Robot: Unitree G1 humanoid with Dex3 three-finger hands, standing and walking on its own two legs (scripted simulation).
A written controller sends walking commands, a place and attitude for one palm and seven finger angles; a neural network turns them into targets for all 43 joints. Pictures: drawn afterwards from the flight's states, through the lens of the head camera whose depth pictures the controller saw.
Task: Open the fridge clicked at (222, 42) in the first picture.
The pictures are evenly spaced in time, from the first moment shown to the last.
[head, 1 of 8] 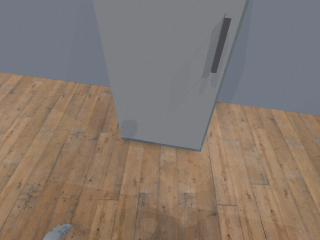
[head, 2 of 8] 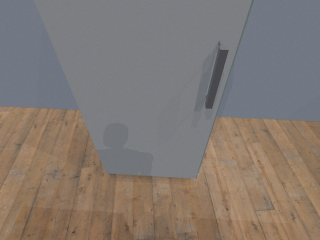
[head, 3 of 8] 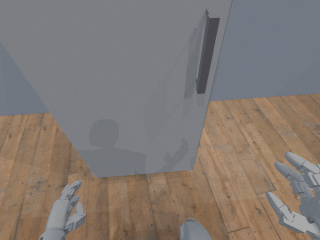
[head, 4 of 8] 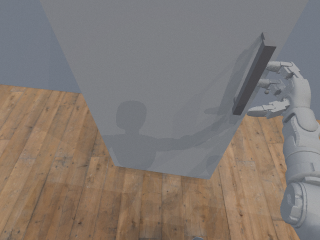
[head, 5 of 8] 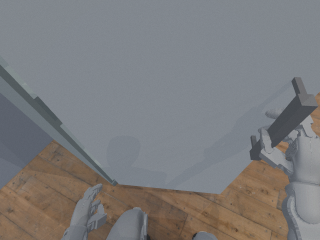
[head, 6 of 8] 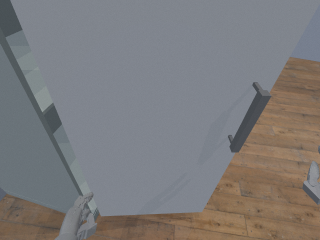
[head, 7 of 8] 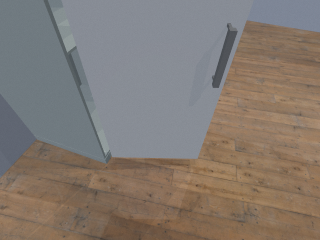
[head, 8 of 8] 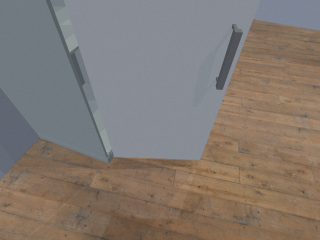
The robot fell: no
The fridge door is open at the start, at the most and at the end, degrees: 0 76 71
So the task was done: yes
